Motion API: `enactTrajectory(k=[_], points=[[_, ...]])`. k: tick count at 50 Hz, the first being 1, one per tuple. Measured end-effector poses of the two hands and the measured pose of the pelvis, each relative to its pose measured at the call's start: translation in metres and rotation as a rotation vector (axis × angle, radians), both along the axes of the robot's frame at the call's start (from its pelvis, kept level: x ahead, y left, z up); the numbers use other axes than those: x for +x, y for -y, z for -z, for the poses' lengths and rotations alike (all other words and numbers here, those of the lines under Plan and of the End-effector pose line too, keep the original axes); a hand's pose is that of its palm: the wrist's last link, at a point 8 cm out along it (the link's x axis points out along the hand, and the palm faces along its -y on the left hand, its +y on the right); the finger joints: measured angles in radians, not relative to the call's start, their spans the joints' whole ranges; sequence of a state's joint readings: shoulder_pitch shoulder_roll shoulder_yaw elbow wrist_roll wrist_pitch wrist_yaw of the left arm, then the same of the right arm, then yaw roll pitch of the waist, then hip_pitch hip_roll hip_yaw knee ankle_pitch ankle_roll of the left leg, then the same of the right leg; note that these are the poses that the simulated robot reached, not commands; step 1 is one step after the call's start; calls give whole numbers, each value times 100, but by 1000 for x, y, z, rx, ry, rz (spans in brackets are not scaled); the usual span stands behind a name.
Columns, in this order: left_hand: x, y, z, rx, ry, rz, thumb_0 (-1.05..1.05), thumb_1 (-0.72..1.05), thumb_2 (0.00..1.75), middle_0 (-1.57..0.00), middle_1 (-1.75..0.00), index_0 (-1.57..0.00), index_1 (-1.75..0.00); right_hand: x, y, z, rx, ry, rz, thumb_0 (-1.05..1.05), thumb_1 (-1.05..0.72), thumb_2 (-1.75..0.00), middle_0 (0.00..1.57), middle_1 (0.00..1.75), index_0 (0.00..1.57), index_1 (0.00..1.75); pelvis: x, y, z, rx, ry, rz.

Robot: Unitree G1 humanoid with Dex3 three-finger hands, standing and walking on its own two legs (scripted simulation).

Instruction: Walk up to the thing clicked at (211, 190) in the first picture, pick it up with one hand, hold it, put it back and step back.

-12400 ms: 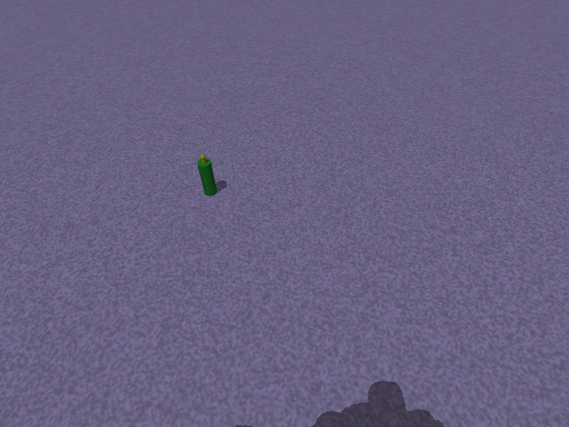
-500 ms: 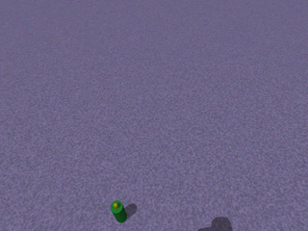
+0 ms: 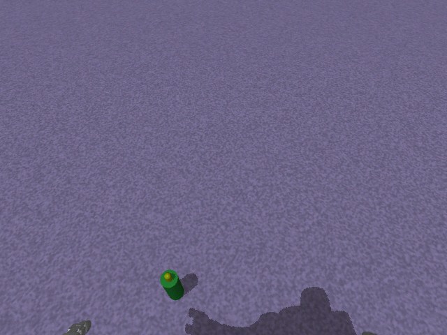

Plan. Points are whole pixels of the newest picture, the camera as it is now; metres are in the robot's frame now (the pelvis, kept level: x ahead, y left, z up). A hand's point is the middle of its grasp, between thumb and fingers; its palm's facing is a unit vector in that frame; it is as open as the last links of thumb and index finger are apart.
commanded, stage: go down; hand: left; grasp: from the side
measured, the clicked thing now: (172, 284) +0.39 +0.21 -0.65
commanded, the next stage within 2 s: none
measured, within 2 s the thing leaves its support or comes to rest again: neither
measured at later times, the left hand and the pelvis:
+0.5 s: hand out of the picture +0.15 +0.28 -0.19, palm faces +0.05 -0.95 -0.32, open 16.8 cm; pelvis +0.00 +0.02 -0.06, yaw +0 degrees
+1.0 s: hand out of the picture +0.15 +0.30 -0.20, palm faces +0.09 -0.94 -0.31, open 16.9 cm; pelvis +0.00 +0.02 -0.10, yaw +0 degrees
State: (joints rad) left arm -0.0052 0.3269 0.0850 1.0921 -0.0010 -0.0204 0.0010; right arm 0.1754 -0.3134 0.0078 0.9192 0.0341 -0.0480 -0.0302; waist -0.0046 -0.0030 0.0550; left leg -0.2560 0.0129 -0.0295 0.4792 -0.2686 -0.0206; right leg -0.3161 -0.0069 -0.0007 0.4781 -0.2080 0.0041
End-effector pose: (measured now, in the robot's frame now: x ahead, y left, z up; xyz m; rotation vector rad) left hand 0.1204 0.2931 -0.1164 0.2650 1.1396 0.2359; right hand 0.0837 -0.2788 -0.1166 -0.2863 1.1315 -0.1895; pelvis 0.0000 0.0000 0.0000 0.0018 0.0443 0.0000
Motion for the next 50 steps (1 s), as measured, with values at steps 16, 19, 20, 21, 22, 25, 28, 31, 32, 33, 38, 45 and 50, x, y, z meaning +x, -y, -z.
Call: enactTrajectory(k=[16,19,20,21,22,25,28,31,32,33,38,45,50], points=[[27,-26,20,11,10,19,0,-8,16,-6,-5,-6,-6,25,-36,17,46,183,8,1,-93,-90,21,30,20,30,1,-14,35,-16,-140,11],[22,-26,27,0,23,13,0,-21,12,-6,-5,-5,-6,37,-39,20,32,224,-11,1,-90,-90,21,30,20,30,1,-17,44,-19,-162,8],[22,-26,28,-2,33,13,0,-25,11,-6,-5,-5,-6,41,-40,21,26,236,-18,1,-90,-90,21,30,20,30,2,-18,46,-21,-168,6],[22,-27,30,-2,42,14,0,-28,10,-7,-5,-6,-6,46,-41,21,22,248,-25,1,-89,-89,21,30,20,30,2,-18,49,-22,-175,5],[22,-27,32,-2,48,16,0,-31,9,-7,-5,-6,-6,50,-42,22,17,260,-30,1,-88,-89,21,30,20,30,2,-19,52,-24,-181,4],[22,-28,35,0,60,22,0,-37,7,-7,-5,-6,-6,62,-45,23,7,294,-45,1,-87,-89,21,30,20,30,3,-20,58,-28,-195,2],[22,-31,34,4,65,23,0,-41,6,-8,-5,-7,-6,72,-49,23,0,324,-57,1,-87,-89,21,30,20,30,6,-21,63,-33,-206,-1],[22,-33,34,10,64,22,0,-43,5,-8,-5,-7,-6,79,-52,24,-4,350,-65,1,-87,-89,21,30,20,30,8,-21,67,-38,-217,-4],[22,-33,34,12,62,20,0,-44,4,-8,-5,-7,-6,81,-53,24,-5,358,-67,1,-86,-89,21,30,20,30,8,-21,69,-40,-221,-5],[22,-34,34,13,61,18,0,-44,4,-8,-5,-7,-5,83,-54,25,-6,365,-69,1,-86,-89,21,30,20,30,9,-21,70,-41,-225,-6],[22,-36,37,10,66,7,-1,-45,5,-8,-5,-7,-5,86,-56,29,-5,386,-75,1,-86,-89,21,30,20,30,8,-21,78,-46,-245,-10],[16,-41,45,-1,83,-6,-1,-43,6,-8,-4,-7,-5,79,-55,40,-6,377,-77,1,-88,-89,21,30,20,30,4,-19,88,-47,-270,-13],[10,-49,55,-4,113,-9,-1,-40,6,-8,-3,-7,-4,71,-50,52,-12,371,-93,1,-90,-90,21,30,20,30,-4,-17,100,-46,-291,-14]])
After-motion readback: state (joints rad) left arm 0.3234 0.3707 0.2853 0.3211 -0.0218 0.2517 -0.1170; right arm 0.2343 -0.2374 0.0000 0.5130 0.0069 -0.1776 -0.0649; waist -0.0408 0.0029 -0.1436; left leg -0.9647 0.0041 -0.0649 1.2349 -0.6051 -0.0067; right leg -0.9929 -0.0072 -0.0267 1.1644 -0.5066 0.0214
